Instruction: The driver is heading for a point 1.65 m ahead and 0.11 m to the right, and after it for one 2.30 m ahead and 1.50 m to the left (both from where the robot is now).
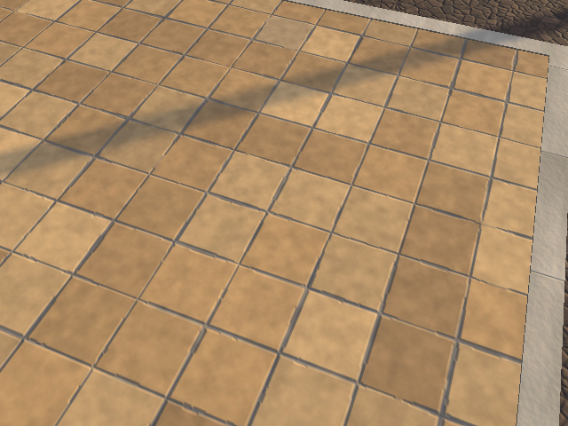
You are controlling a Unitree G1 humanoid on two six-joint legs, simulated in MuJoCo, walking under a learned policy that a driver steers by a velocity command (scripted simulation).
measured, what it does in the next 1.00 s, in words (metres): steps on the spot: right foot, then left foot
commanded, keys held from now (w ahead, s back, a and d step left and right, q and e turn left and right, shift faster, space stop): e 0.38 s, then no key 0.02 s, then q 0.60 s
